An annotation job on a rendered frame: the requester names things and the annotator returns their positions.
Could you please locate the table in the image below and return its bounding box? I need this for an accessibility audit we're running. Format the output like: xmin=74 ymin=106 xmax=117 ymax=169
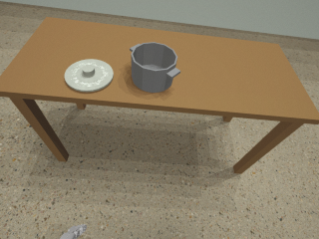
xmin=0 ymin=17 xmax=319 ymax=174

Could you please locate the pot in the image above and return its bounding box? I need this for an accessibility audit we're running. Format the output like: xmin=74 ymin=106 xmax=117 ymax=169
xmin=130 ymin=42 xmax=181 ymax=93

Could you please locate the robot left hand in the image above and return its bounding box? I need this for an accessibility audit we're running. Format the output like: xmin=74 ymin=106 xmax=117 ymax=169
xmin=60 ymin=224 xmax=87 ymax=239

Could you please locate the knob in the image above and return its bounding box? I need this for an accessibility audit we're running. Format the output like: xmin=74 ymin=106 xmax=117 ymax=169
xmin=82 ymin=65 xmax=95 ymax=76

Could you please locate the lid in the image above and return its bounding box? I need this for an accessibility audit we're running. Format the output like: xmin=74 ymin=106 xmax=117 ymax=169
xmin=64 ymin=59 xmax=114 ymax=93

